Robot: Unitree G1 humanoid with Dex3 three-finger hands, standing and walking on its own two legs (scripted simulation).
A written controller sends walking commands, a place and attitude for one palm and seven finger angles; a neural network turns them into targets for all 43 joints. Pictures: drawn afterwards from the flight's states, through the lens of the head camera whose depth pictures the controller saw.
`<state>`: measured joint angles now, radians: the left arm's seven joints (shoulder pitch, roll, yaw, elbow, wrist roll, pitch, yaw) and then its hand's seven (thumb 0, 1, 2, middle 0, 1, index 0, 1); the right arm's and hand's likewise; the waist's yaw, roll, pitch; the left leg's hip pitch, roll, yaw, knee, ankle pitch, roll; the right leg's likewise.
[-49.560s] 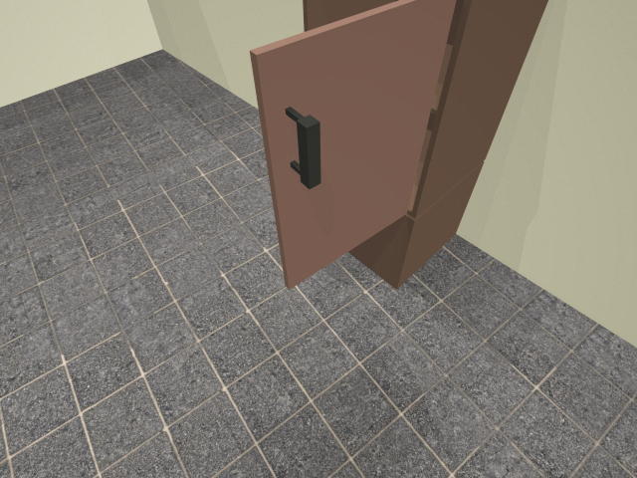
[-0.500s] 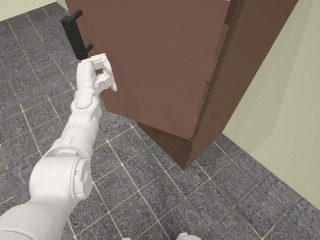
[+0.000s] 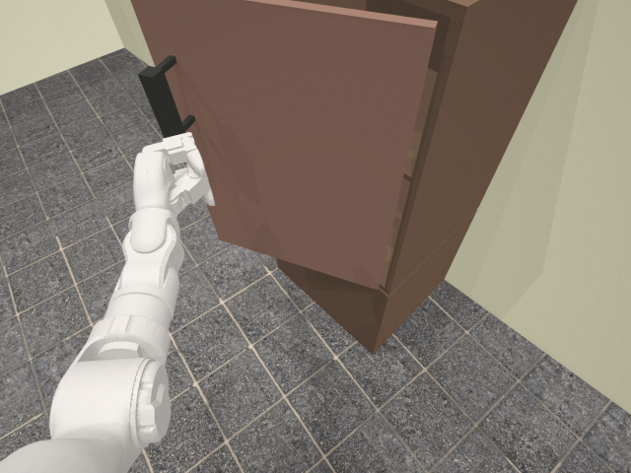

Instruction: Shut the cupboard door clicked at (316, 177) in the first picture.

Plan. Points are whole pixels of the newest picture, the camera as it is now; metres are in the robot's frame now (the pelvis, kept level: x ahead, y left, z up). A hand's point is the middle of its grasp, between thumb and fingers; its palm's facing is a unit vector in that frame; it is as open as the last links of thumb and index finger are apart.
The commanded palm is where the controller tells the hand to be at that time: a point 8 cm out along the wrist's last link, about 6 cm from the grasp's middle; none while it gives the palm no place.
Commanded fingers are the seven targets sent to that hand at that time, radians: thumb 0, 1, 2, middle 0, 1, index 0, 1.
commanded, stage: draw the hand back to the body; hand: left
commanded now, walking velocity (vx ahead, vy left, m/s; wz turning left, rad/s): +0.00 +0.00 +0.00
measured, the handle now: (172, 100) +0.66 +0.20 +0.12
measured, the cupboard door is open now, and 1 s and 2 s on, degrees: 25 25 25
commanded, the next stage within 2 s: step back with the hand held close in 1.36 s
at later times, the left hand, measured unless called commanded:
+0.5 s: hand (86, 299) +0.28 +0.20 +0.15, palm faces +0.22 -0.96 -0.18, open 3.2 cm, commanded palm +0.25 +0.24 +0.17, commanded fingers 0.00 0.90 0.90 -0.83 -0.99 -0.83 -0.99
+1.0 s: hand out of the picture +0.18 +0.29 +0.18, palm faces +0.49 -0.77 -0.41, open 6.2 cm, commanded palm +0.13 +0.32 +0.20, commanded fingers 0.00 0.90 0.90 -0.20 -0.30 -0.20 -0.30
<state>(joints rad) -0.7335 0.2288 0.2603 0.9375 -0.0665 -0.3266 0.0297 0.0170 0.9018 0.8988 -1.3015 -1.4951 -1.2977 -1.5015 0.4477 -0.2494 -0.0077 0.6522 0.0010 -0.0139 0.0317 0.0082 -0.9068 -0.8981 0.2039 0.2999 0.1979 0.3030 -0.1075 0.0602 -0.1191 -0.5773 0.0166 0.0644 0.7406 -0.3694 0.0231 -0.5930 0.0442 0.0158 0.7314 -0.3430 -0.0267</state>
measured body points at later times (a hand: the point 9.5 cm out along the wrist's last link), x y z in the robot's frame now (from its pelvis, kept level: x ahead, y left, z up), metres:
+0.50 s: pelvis -0.01 +0.00 +0.03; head -0.03 -0.01 +0.47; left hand +0.26 +0.25 +0.16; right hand +0.21 -0.20 -0.04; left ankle -0.01 +0.10 -0.71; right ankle +0.00 -0.10 -0.71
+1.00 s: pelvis +0.01 +0.01 +0.03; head -0.02 -0.02 +0.48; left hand +0.15 +0.32 +0.21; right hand +0.19 -0.21 -0.07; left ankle -0.01 +0.10 -0.71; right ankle +0.00 -0.10 -0.71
